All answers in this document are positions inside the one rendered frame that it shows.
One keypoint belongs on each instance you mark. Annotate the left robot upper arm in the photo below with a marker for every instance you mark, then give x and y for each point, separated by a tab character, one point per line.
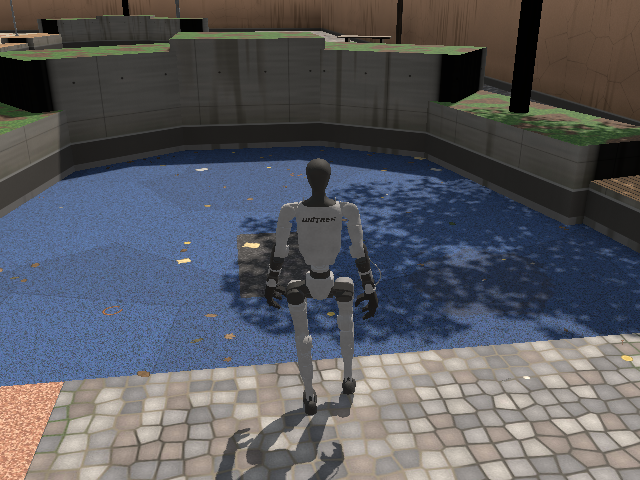
287	213

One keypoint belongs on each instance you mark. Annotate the robot left forearm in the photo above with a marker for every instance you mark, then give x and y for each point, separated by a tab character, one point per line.
274	270

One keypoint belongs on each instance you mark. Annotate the left robot shin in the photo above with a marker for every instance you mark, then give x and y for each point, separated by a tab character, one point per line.
306	369

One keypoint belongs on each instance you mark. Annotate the robot right forearm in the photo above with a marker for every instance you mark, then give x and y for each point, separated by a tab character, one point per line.
365	273

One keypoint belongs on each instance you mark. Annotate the left robot hand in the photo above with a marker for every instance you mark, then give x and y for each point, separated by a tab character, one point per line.
271	292

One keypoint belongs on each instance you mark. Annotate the humanoid robot torso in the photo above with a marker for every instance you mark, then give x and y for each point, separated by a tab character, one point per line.
319	239

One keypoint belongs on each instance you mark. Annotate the right robot hand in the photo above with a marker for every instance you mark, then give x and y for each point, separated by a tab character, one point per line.
371	306

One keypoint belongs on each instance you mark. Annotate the right robot upper arm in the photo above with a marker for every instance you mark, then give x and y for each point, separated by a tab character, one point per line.
351	212

